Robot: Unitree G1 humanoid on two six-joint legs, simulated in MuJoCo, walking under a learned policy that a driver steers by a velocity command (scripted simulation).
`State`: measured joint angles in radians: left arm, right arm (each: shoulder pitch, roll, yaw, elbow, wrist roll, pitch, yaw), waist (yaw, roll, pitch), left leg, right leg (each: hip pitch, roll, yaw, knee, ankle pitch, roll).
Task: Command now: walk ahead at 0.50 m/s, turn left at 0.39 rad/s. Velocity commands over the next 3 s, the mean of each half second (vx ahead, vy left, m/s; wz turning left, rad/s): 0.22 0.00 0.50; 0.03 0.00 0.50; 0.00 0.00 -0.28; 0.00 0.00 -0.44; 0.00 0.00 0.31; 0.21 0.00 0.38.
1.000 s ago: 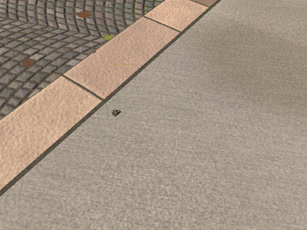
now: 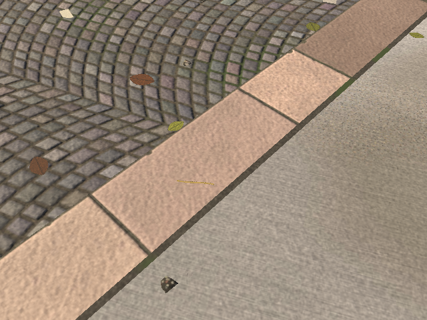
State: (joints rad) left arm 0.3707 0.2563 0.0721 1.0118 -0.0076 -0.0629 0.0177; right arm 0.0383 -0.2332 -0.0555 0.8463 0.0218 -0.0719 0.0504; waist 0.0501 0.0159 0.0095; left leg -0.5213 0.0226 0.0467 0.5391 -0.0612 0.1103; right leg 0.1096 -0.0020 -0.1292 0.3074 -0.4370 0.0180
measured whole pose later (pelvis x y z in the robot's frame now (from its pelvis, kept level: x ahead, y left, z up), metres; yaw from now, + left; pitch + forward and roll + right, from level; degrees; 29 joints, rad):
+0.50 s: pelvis +0.20 +0.01 +0.01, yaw +17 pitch +3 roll +1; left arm 0.03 0.27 0.06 0.78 0.01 -0.06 0.02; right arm 0.24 -0.30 -0.09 0.79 0.02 0.02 -0.04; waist -0.05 -0.02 0.01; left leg -0.24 -0.15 -0.21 0.52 -0.31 0.06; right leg -0.43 0.03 0.10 0.48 -0.09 0.04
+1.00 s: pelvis +0.21 +0.04 +0.01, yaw +32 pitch +1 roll -1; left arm 0.14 0.31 0.07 0.81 0.01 0.01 0.01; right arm 0.18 -0.28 -0.06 0.68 -0.02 0.05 0.00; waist 0.02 -0.03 0.04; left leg -0.29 0.00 0.00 0.55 -0.29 0.03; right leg -0.41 -0.08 -0.06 0.76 -0.46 0.05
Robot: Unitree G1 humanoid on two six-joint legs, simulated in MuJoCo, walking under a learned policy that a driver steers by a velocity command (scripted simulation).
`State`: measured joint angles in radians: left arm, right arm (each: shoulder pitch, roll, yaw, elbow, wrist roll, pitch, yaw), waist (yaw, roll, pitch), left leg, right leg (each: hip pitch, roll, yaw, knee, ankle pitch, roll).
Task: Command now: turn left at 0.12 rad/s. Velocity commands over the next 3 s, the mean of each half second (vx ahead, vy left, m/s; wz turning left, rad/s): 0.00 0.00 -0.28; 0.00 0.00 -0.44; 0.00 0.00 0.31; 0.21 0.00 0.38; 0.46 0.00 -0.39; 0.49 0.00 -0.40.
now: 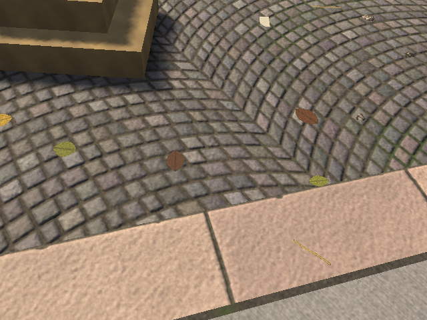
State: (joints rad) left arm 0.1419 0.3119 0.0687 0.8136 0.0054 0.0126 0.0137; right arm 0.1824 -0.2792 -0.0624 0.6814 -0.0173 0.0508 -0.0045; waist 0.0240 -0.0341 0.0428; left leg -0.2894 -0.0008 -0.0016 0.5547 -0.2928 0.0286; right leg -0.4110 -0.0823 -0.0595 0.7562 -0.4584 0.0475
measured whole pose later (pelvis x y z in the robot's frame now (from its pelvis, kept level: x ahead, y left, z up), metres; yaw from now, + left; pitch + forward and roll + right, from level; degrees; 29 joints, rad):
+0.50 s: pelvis -0.01 -0.03 +0.00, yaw -13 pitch +1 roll +1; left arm 0.16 0.30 0.08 0.75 -0.01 0.04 -0.01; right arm 0.11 -0.32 -0.09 0.78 -0.01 0.03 -0.04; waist 0.00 0.03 0.06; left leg -0.34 0.08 0.12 0.77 -0.48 -0.04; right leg -0.28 0.01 -0.05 0.58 -0.31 -0.05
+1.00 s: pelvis +0.01 -0.03 +0.00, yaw -27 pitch +1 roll +0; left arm 0.15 0.30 0.04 0.70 0.00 0.03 0.02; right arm 0.15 -0.30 -0.08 0.77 0.00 -0.02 -0.01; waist 0.00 0.01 0.03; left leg -0.28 0.00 -0.06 0.51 -0.20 -0.06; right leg -0.24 0.11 0.18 0.52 -0.28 -0.04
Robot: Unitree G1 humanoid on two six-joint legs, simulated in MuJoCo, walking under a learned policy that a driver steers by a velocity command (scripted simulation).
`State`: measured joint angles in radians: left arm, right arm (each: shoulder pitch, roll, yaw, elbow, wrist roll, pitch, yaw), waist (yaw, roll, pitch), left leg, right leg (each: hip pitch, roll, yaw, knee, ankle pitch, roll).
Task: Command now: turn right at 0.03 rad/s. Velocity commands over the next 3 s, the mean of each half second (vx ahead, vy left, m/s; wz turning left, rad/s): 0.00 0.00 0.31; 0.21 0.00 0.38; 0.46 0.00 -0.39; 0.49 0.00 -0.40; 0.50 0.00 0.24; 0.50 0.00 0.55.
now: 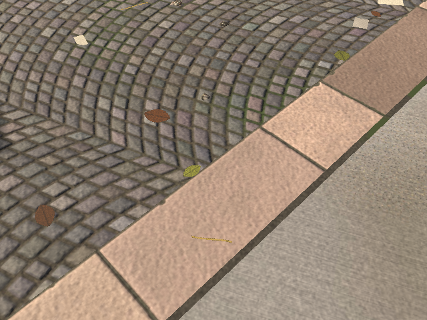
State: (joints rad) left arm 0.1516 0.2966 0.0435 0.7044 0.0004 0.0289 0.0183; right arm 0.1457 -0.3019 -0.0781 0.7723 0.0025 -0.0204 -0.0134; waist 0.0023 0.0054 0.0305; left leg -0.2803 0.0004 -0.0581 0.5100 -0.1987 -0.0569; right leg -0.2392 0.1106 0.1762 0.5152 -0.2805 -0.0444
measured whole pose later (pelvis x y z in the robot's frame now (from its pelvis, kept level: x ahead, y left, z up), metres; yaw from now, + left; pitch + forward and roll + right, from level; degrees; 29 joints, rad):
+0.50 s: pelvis +0.00 +0.02 +0.00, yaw +14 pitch +1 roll +0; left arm 0.22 0.29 0.07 0.72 0.01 0.01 0.04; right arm 0.12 -0.35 -0.08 0.69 0.03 0.04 0.00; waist 0.03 0.02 0.06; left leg -0.48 -0.01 -0.04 1.00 -0.47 -0.06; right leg -0.18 -0.01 -0.04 0.47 -0.31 -0.01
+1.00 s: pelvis +0.07 +0.10 +0.01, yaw +25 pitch +2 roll -1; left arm 0.17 0.31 0.07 0.71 -0.02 -0.06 -0.02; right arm 0.33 -0.28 -0.04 0.70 0.00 -0.06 0.00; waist -0.05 -0.03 0.00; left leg -0.07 -0.06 -0.06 0.29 -0.24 0.06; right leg -0.57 -0.07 0.02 0.68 -0.06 0.04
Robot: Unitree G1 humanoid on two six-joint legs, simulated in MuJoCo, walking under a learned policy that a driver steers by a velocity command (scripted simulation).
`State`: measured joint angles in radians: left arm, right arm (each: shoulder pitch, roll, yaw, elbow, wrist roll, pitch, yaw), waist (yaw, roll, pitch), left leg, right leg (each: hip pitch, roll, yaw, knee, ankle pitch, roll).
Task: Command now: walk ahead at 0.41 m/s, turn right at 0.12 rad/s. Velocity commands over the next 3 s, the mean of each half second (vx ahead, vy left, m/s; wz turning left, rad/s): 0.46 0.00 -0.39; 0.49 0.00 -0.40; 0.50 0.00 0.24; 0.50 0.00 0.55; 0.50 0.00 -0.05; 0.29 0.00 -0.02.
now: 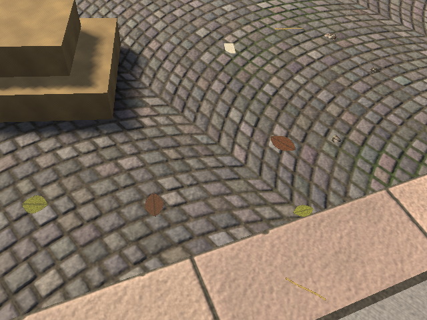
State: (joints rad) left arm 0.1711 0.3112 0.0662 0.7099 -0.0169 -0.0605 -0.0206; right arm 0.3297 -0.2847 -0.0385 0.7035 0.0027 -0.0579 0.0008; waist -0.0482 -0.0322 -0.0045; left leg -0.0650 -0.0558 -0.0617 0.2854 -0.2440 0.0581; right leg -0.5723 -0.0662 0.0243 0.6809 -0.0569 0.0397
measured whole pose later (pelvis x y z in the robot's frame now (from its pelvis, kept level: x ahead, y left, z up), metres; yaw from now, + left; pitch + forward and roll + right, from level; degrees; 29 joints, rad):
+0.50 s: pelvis +0.26 -0.08 +0.00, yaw -15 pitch +2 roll +0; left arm 0.34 0.29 0.05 0.71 -0.02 -0.05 0.00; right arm 0.13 -0.31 -0.03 0.64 -0.02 -0.10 0.01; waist 0.05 0.03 0.04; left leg -0.67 0.08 -0.09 0.78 -0.09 -0.06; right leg -0.14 0.11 0.11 0.33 -0.21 -0.07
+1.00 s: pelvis +0.53 -0.12 +0.00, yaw -27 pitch +1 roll +1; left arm 0.13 0.29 0.03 0.65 -0.01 -0.05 -0.02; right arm 0.38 -0.29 -0.05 0.81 0.01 -0.09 0.02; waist -0.09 -0.04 0.03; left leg -0.08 -0.04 0.04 0.27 -0.21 0.03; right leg -0.62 -0.08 0.05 0.76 -0.13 0.01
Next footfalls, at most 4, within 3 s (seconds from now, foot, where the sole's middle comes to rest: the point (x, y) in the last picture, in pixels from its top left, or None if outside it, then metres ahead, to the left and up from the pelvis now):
0.20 right None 0.24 -0.16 -0.79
0.68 left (212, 299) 0.57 -0.03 -0.79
1.16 right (311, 263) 0.69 -0.37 -0.79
1.68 left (254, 183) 1.04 -0.21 -0.79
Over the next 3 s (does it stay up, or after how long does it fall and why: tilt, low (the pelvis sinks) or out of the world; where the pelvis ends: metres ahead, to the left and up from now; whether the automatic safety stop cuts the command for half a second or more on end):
stays up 1.49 -0.30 -0.01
